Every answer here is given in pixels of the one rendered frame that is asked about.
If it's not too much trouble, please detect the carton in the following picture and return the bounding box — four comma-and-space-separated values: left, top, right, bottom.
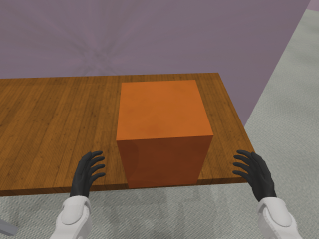
116, 80, 213, 188

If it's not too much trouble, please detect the robot left forearm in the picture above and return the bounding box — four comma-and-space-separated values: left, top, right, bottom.
49, 195, 93, 239

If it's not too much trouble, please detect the robot right forearm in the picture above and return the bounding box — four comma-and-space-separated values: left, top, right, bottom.
256, 197, 303, 239

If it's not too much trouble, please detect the table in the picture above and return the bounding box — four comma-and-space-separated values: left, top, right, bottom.
0, 73, 255, 236

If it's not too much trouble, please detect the left robot hand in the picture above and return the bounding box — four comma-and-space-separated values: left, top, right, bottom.
69, 150, 106, 198

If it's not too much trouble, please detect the right robot hand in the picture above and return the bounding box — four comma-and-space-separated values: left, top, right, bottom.
232, 149, 277, 202

